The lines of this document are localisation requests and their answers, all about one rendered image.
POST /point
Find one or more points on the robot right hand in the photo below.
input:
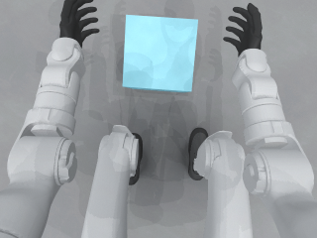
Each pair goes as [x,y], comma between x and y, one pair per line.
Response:
[251,36]

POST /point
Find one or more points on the left robot foot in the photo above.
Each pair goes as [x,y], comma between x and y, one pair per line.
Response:
[134,179]

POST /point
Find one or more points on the robot left hand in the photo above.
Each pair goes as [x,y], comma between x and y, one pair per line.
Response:
[71,26]

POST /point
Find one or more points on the robot left forearm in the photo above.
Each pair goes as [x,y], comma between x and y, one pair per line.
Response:
[57,96]

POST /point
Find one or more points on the carton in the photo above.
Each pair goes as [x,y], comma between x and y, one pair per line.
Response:
[159,53]

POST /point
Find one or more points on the right robot foot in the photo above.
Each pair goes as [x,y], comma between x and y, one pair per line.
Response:
[197,137]

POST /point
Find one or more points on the right robot upper arm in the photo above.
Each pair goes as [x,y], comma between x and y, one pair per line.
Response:
[283,180]

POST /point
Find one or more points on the left robot upper arm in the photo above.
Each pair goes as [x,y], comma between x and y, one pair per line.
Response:
[38,167]

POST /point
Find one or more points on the robot foot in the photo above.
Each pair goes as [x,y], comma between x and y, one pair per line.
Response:
[134,179]
[197,137]

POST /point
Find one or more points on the robot right forearm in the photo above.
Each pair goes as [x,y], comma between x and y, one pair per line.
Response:
[265,124]

